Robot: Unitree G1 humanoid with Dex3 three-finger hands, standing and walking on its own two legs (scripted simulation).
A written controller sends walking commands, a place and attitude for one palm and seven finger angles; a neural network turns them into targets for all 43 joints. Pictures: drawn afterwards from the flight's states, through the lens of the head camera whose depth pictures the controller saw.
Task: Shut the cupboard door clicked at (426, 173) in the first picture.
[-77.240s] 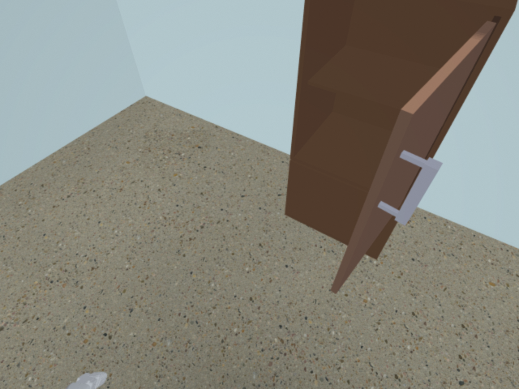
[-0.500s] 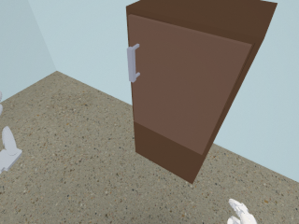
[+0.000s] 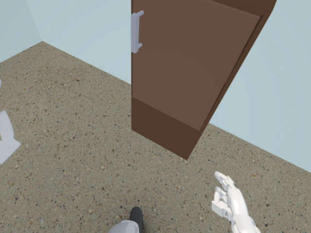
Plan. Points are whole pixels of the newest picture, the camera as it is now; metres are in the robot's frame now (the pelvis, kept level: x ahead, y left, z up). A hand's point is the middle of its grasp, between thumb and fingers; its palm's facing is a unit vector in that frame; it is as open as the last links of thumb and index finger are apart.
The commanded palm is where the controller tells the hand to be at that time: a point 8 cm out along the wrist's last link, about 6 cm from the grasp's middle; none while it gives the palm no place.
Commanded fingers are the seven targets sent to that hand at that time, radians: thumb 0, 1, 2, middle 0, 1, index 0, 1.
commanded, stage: stop stepping back and stand still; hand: left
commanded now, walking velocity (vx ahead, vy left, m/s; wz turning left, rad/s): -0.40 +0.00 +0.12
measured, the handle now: (137, 32) +0.79 +0.16 +0.07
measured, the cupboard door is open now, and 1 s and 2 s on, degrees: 0 0 0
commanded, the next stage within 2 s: let the arm hang, fingers relaxed in 0.84 s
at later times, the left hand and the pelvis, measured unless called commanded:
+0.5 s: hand out of the picture +0.09 +0.28 +0.19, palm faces +0.33 -0.82 -0.47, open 7.5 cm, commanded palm +0.05 +0.34 +0.20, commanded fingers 0.00 0.90 0.90 -0.20 -0.30 -0.20 -0.30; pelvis -0.09 +0.04 +0.01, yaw +0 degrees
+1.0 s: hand out of the picture +0.11 +0.34 +0.14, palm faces +0.37 -0.77 -0.52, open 7.4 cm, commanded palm none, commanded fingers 0.00 0.90 0.90 -0.20 -0.30 -0.20 -0.30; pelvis -0.09 +0.06 +0.01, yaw +2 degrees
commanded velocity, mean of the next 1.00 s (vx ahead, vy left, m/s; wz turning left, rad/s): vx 0.12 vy -0.07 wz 0.00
